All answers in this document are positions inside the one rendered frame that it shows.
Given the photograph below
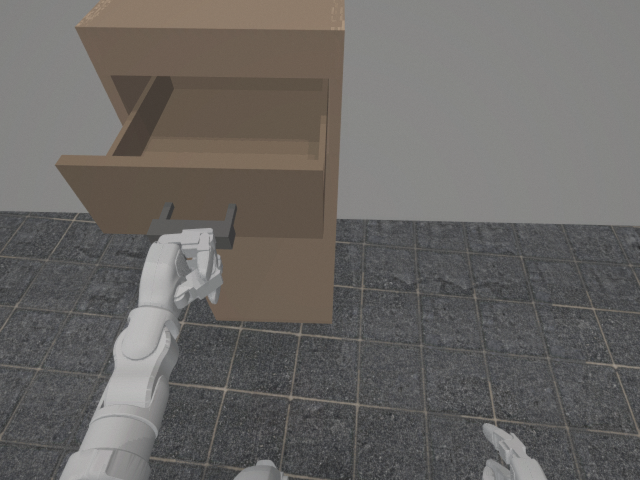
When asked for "left robot shin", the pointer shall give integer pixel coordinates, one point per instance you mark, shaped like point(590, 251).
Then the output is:
point(266, 462)

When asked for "drawer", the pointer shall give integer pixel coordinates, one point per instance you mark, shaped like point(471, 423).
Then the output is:
point(203, 143)

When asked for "handle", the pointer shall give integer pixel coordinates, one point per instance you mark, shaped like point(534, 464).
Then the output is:
point(223, 230)

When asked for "cabinet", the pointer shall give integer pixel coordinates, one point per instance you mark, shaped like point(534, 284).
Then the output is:
point(128, 41)

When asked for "right robot hand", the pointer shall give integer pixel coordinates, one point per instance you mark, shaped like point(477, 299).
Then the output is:
point(513, 452)

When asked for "robot left forearm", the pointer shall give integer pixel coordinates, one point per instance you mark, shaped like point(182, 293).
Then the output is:
point(127, 420)

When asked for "left robot hand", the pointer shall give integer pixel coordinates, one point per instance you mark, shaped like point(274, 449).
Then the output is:
point(165, 268)

